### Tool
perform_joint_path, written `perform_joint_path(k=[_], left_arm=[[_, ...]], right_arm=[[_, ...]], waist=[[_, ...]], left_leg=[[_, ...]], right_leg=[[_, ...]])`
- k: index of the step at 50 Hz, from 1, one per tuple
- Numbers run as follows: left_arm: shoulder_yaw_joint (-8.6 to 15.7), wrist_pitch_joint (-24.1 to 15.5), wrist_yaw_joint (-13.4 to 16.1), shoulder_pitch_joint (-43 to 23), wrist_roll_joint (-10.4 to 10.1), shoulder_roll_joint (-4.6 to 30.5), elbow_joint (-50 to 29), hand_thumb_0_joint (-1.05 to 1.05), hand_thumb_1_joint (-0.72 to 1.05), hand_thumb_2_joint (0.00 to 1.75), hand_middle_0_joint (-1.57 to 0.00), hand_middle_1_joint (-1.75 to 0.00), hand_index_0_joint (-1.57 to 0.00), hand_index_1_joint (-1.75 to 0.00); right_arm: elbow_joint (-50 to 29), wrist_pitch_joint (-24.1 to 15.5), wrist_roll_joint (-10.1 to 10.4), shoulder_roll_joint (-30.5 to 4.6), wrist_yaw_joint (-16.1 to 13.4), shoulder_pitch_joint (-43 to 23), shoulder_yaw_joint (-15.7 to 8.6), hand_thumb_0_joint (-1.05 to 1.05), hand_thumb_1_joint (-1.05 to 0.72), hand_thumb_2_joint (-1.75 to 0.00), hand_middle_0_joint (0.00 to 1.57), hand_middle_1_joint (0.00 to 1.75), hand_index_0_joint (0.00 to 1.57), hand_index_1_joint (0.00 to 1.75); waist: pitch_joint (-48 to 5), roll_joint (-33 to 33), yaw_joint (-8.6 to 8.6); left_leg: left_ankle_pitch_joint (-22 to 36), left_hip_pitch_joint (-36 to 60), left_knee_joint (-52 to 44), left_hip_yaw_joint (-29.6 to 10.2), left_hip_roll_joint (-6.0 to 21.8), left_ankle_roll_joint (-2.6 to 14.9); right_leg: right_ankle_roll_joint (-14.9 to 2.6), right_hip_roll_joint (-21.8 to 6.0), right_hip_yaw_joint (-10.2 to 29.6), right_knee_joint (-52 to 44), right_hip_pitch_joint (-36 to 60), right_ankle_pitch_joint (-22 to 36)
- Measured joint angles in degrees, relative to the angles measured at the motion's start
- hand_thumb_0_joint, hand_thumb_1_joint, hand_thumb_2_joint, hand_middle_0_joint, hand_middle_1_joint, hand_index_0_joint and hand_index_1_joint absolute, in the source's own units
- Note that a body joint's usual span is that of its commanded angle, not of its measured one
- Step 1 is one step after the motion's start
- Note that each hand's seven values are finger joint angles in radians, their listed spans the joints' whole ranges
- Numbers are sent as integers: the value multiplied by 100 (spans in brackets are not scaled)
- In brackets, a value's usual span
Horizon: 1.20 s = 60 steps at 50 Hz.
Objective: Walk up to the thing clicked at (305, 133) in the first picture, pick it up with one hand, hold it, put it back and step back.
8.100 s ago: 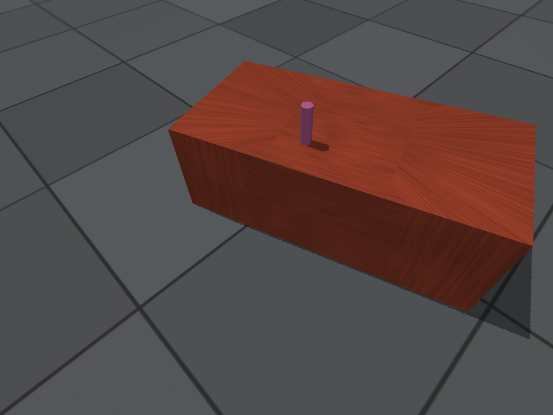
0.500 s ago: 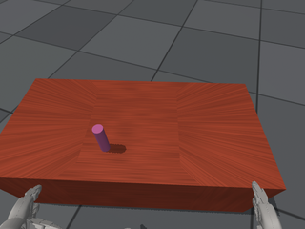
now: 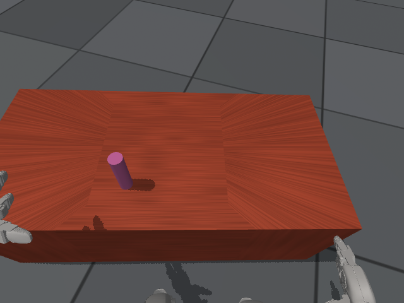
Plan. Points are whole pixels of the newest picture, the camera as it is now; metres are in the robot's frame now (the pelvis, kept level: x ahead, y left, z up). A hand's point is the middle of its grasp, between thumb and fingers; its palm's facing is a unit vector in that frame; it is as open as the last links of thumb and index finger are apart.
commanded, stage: go down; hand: left
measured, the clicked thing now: (121, 172) +0.51 +0.25 -0.21
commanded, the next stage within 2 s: approach in 1.14 s
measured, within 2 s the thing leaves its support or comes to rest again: neither
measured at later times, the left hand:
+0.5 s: hand (10, 184) +0.36 +0.39 +0.01, palm faces +0.20 -0.97 -0.11, open 17.5 cm
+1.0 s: hand (6, 172) +0.38 +0.40 +0.02, palm faces +0.22 -0.97 -0.09, open 17.6 cm
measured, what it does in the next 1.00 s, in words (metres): stands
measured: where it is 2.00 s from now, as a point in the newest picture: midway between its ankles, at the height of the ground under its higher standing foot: outside the picture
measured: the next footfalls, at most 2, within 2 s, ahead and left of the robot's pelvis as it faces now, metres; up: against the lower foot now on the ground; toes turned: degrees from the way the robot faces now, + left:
none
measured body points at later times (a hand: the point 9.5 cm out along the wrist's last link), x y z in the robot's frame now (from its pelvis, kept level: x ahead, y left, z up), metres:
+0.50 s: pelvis +0.01 +0.01 -0.01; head +0.09 +0.05 +0.43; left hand +0.34 +0.44 +0.02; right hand +0.16 -0.25 -0.05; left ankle +0.04 +0.12 -0.70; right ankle -0.01 -0.14 -0.70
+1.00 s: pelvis +0.01 +0.01 -0.02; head +0.10 +0.06 +0.42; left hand +0.36 +0.45 +0.03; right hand +0.16 -0.25 -0.06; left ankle +0.04 +0.12 -0.70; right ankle -0.01 -0.14 -0.70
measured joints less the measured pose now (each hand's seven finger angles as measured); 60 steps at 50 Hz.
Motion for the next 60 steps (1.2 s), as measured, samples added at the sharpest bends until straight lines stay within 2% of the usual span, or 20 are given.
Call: perform_joint_path(k=[6, 15, 26, 35, 60], left_arm=[[148, -242, -138, -372, -10, 272, 287, -1, -54, 5, -6, -4, -6, -5], [338, -362, -292, -681, -87, 545, 490, -1, -53, 6, -5, -4, -5, -5], [469, -284, -321, -587, -127, 484, 302, -1, -55, 7, -5, -4, -4, -5], [450, -263, -328, -640, -139, 466, 195, -1, -57, 7, -5, -4, -4, -6], [743, -490, -490, -1300, -156, 968, 726, -1, -58, 6, -6, -4, -5, -5]], right_arm=[[-22, -15, -30, -10, -9, -74, 97, -1, 54, -5, 6, 5, 5, 5], [-191, -16, -54, 25, 0, -17, 235, -1, 53, -5, 6, 5, 5, 5], [-425, 17, -49, 32, 1, 147, 235, -1, 52, -6, 6, 5, 5, 5], [-340, 8, -56, 47, -6, 123, 196, -1, 51, -6, 6, 5, 5, 5], [-549, 81, -109, 4, 34, 60, 230, -1, 51, -6, 6, 5, 5, 5]], waist=[[-22, -30, -65], [-142, -9, -166], [-274, 19, -166], [-319, 3, -144], [-297, -14, -337]], left_leg=[[-34, -282, 169, -57, 11, 12], [-177, -644, 449, -73, 51, 41], [-357, -773, 641, -40, 70, 82], [-429, -814, 727, -72, 57, 94], [-479, -1228, 997, -145, 90, 80]], right_leg=[[5, 12, -44, 116, -236, -21], [34, 46, -40, 288, -549, -100], [86, 56, 4, 369, -644, -202], [103, 46, -22, 413, -648, -263], [82, 82, -65, 676, -1039, -326]])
